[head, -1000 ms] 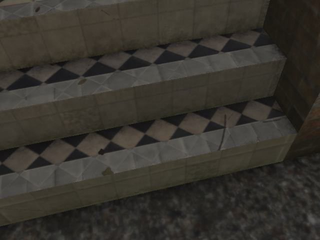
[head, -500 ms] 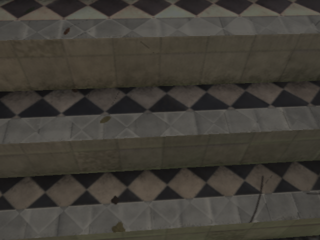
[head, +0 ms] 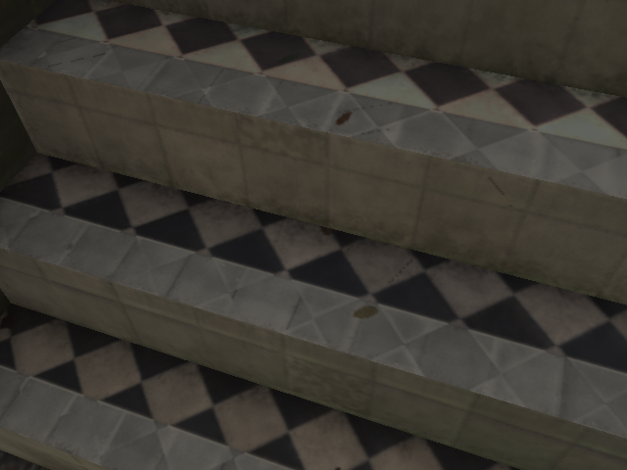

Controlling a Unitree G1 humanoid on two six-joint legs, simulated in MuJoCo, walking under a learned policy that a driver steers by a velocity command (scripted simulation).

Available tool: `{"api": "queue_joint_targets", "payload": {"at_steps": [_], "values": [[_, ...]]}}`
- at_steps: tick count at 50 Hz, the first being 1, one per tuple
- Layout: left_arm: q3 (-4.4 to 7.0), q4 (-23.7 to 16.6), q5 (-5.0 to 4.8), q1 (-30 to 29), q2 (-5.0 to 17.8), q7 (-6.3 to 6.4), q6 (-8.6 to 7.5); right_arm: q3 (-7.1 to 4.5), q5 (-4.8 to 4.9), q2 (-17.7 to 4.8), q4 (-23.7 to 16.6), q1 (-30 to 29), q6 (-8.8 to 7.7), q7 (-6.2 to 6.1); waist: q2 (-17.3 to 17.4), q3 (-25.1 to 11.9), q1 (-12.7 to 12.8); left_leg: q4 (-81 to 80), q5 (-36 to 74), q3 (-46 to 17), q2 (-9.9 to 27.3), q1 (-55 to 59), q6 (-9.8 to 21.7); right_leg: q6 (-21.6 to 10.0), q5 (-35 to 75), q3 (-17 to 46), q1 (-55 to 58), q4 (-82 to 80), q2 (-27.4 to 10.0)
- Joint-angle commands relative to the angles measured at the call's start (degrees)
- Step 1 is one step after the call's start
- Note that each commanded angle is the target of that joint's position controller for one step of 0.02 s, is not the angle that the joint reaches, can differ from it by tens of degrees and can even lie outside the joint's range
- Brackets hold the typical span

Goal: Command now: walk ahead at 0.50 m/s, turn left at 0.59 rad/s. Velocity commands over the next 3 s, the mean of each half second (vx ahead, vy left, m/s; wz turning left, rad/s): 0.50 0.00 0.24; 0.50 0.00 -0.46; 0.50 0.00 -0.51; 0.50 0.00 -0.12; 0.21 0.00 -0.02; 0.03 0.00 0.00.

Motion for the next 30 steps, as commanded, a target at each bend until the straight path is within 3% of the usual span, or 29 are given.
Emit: {"api": "queue_joint_targets", "payload": {"at_steps": [1,2,3,4,5,6,7,8,9,11,12,14,17,19,20,22,23,25,26,27,28,29,30], "values": [[2.03,-4.46,-0.86,-2.0,8.6,0.13,0.7,-0.91,-0.14,-2.71,-3.22,4.09,-0.83,-0.53,-8.91,-8.58,-3.07,-9.52,0.38,4.5,-4.13,12.87,2.03,-7.41,30.52,3.37,1.57,7.63,-13.21],[1.91,-4.69,-1.68,-2.16,8.24,0.01,1.7,-1.16,-0.12,-2.19,-1.89,7.51,-1.7,-0.49,-5.52,-9.67,-4.95,-17.78,4.77,6.3,-7.0,17.94,2.92,-6.03,30.01,0.13,0.37,17.64,-10.69],[1.4,-6.25,-1.84,-3.73,7.03,-0.32,2.26,-1.48,-0.85,-3.68,-1.02,10.66,-2.59,-0.29,-0.45,-8.35,-6.82,-24.06,8.49,2.4,-5.93,24.0,3.47,-4.22,21.3,-1.5,-7.17,30.6,-7.69],[-0.28,-8.82,-0.08,-2.02,0.56,-0.5,2.73,-2.61,-0.84,-10.46,-1.44,11.28,-3.05,-0.68,12.56,-6.96,-3.19,-22.56,36.12,-18.54,8.54,31.38,5.64,-0.53,-12.47,-1.56,-25.43,47.61,-1.86],[-0.81,-10.81,-0.53,-1.32,0.63,0.24,2.95,-4.99,-0.07,-17.91,-3.07,15.95,-2.28,-1.36,18.7,-16.96,-7.29,-28.48,42.07,-33.87,20.47,34.47,20.16,1.48,-16.31,5.56,-31.21,66.59,3.66],[-0.51,-10.47,0.6,-4.57,1.62,0.64,2.95,-5.04,0.41,-16.2,-3.44,13.98,-1.75,-1.59,7.34,-12.73,-7.03,-30.24,28.33,-34.48,19.63,30.55,22.91,2.22,-12.84,9.79,-36.53,78.51,1.16],[-0.33,-10.87,1.65,-8.43,2.59,0.07,2.36,-3.42,0.85,-11.53,-3.2,9.62,-1.66,-1.8,-0.04,-3.17,-4.55,-27.69,21.89,-26.6,14.11,23.39,18.87,2.46,-6.92,11.91,-39.77,73.1,-1.42],[-0.33,-10.57,1.47,-8.25,2.52,-0.18,2.15,-2.69,0.64,-9.63,-2.99,7.45,-1.61,-1.62,-0.82,-1.4,-2.65,-26.29,24.97,-23.08,10.43,19.53,16.27,2.15,-6.97,11.08,-38.65,72.68,-1.12],[-0.16,-10.65,1.48,-7.01,3.28,-0.26,2.62,-2.22,0.87,-8.66,-3.67,6.1,-1.85,-1.75,-1.02,-1.73,-1.41,-25.73,29.95,-20.26,8.53,17.42,14.84,2.01,-5.73,11.46,-36.12,70.56,-0.91],[-0.43,-9.1,1.15,-3.02,2.59,-0.55,4.26,-0.96,0.79,-5.84,-3.04,6.87,-2.79,-1.66,-0.14,-4.97,0.01,-25.14,36.28,-16.15,7.55,16.57,13.88,1.27,-3.19,10.19,-31.26,69.57,1.17],[-0.77,-7.94,0.92,-0.72,0.67,-0.42,4.74,-0.63,0.58,-5.27,-2.02,8.18,-3.48,-1.73,1.46,-7.01,-0.09,-24.61,38.9,-14.66,7.71,16.56,14.65,0.66,-3.09,8.96,-29.37,74.49,3.0],[-0.89,-9.32,0.31,-3.63,-0.22,0.37,5.64,-0.37,0.45,-6.03,0.65,13.33,-4.23,-1.85,2.84,-5.32,-2.16,-25.81,37.65,-16.71,9.94,21.13,16.13,-0.9,-7.46,8.78,-38.01,83.67,4.07],[-0.99,-13.23,0.15,-11.95,-0.62,1.38,6.11,-0.81,0.22,-8.16,3.98,20.78,-4.87,-2.96,2.23,-1.66,-5.35,-27.94,24.13,-20.06,13.02,30.68,16.27,-3.0,-13.57,12.05,-55.71,93.19,5.89],[-1.28,-14.91,-0.07,-14.75,-1.74,1.33,5.98,-0.68,0.06,-8.19,5.84,23.34,-5.32,-3.56,0.62,-0.13,-5.7,-29.22,15.32,-19.44,14.28,33.27,14.86,-3.94,-15.42,16.05,-62.78,96.54,7.81],[-1.58,-15.01,-0.51,-15.38,-3.41,1.82,6.41,-0.77,-0.37,-8.17,7.35,25.4,-5.73,-3.46,2.9,-0.17,-6.12,-30.23,10.54,-19.83,15.6,34.73,15.04,-4.51,-18.31,15.59,-66.89,104.61,9.35],[-2.12,-17.34,-0.22,-18.27,-3.94,1.98,6.98,-0.26,0.34,-7.63,8.69,24.47,-6.31,-3.33,0.68,2.81,-4.76,-33.27,-0.54,-17.71,16.01,32.34,13.18,-4.7,-19.79,17.03,-70.99,105.76,8.85],[-2.57,-17.88,-0.28,-20.02,-5.41,2.06,6.96,0.15,0.27,-6.5,9.92,25.02,-6.53,-2.85,1.34,3.59,-5.12,-34.01,-2.35,-17.68,16.53,31.75,13.26,-4.98,-21.11,16.32,-74.31,112.39,9.73],[-3.37,-21.16,0.33,-24.48,-6.86,2.36,6.91,0.53,0.61,-6.57,11.33,25.14,-7.67,-2.06,0.89,5.79,-4.91,-36.34,-6.03,-15.04,16.59,31.1,11.38,-5.43,-23.22,15.52,-78.62,113.53,8.46],[-3.59,-22.36,0.24,-25.98,-6.85,2.37,6.64,0.78,0.68,-7.04,12.1,24.06,-7.88,-1.94,-0.64,6.85,-4.46,-37.72,-5.13,-12.4,15.25,27.91,10.26,-5.21,-22.65,14.11,-77.02,110.06,7.8],[-4.59,-24.4,0.65,-27.63,-9.14,2.12,6.81,1.06,0.92,-6.76,13.32,23.77,-7.33,-2.34,0.46,6.66,-3.46,-38.71,-0.42,-10.14,13.94,24.13,9.5,-6.02,-21.82,13.04,-74.37,109.92,6.39],[-5.46,-26.1,0.64,-28.29,-9.48,1.67,6.92,1.34,1.06,-6.87,13.84,23.43,-6.8,-2.64,0.22,5.93,-2.89,-41.29,1.32,-6.78,11.84,22.21,8.68,-5.66,-20.44,9.41,-70.5,100.97,4.85],[-5.58,-28.35,0.8,-31.01,-8.62,1.42,7.25,1.67,1.22,-6.31,14.37,23.72,-6.68,-3.19,1.51,6.11,-3.81,-43.99,10.41,-5.37,11.1,21.31,9.14,-5.44,-21.2,6.49,-67.19,97.0,3.95],[-6.04,-30.12,1.59,-30.68,-9.22,1.04,7.5,1.7,2.12,-7.06,15.01,22.39,-6.55,-4.74,2.33,4.52,-1.93,-45.61,23.07,-4.13,11.62,22.65,8.64,-6.71,-22.64,9.36,-61.6,90.43,1.5]]}}
Next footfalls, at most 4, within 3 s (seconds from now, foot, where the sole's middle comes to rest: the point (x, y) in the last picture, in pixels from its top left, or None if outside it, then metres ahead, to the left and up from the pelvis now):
0.06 left None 0.07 0.10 -0.78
0.68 right None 0.28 -0.09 -0.56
1.20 left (316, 296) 0.61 0.06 -0.34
1.74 right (529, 124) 0.78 -0.26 -0.12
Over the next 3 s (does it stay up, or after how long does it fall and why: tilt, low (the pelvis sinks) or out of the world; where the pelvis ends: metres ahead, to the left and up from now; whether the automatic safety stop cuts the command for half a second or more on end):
stays up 0.76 -0.19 0.65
